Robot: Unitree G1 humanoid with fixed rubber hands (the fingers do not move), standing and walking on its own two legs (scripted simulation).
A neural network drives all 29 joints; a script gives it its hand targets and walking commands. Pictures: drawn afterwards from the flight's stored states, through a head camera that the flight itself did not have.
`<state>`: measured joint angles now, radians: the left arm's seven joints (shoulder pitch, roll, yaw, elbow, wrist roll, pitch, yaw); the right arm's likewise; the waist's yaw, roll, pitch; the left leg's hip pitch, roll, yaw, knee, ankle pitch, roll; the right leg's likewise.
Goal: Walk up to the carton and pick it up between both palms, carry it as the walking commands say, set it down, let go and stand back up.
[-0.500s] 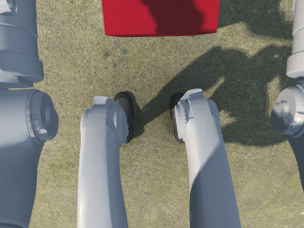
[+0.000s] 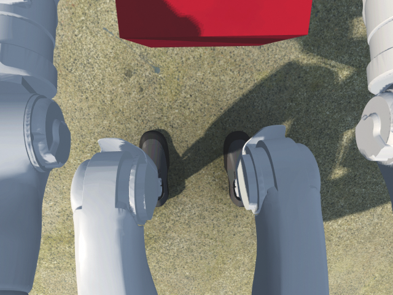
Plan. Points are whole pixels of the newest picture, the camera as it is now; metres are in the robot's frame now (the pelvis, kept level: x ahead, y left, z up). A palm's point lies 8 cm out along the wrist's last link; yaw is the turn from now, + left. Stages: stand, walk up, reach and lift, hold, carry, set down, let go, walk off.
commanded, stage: reach and lift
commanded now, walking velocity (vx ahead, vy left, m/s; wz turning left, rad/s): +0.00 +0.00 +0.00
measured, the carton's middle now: out of the picture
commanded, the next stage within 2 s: none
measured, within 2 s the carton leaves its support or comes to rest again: leaves its support in 1.80 s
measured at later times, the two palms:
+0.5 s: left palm out of the picture +0.58 +0.17 -0.19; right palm out of the picture +0.57 -0.23 -0.19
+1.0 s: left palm out of the picture +0.58 +0.13 -0.19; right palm out of the picture +0.57 -0.20 -0.18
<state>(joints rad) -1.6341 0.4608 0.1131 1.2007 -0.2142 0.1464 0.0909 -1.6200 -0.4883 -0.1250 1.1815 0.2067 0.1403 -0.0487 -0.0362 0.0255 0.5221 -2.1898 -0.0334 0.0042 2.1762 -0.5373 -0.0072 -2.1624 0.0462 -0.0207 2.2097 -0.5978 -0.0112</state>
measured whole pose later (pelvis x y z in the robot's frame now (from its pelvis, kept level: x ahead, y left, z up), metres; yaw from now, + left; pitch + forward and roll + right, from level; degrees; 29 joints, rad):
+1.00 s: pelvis +0.01 +0.00 -0.01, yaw -1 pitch +33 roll +0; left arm -1.63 0.34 0.06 1.20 -0.24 0.08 0.14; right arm -1.64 -0.41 -0.07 1.21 0.22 0.09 -0.11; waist -0.02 0.02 0.52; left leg -2.22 -0.02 0.00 2.23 -0.57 0.00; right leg -2.20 0.03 -0.04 2.25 -0.61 -0.03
